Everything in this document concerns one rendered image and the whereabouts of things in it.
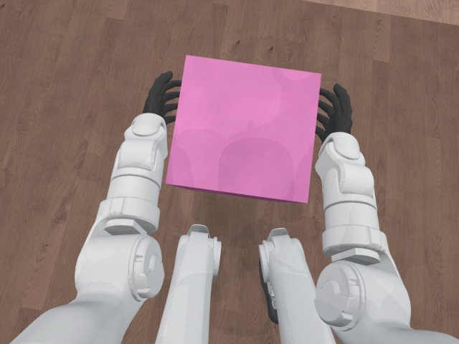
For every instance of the carton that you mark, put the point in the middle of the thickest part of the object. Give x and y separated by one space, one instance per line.
244 130

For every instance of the robot left hand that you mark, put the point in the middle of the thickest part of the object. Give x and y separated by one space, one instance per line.
157 97

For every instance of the robot left upper arm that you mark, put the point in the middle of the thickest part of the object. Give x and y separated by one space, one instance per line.
115 275

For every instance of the right robot thigh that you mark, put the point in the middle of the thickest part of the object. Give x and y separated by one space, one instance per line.
284 267

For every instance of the right robot forearm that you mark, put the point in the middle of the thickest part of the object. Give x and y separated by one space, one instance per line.
349 204

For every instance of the right robot foot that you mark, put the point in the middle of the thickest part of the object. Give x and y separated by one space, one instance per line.
271 312

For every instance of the robot right hand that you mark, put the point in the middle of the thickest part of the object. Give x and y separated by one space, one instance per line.
339 115

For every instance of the robot right upper arm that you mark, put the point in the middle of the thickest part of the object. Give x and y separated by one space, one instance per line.
366 305

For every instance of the left robot forearm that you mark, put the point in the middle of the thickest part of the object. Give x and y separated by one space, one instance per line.
132 200

